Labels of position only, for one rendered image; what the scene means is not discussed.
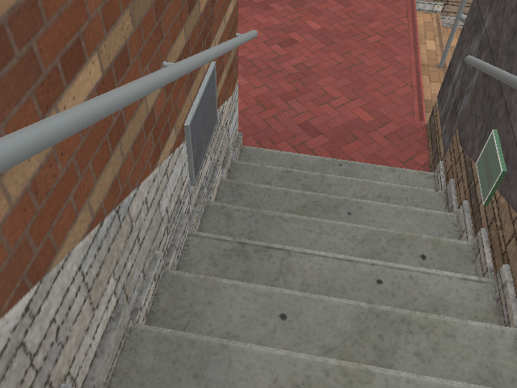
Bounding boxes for stairs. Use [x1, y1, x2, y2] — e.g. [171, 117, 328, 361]
[417, 11, 462, 122]
[107, 145, 517, 388]

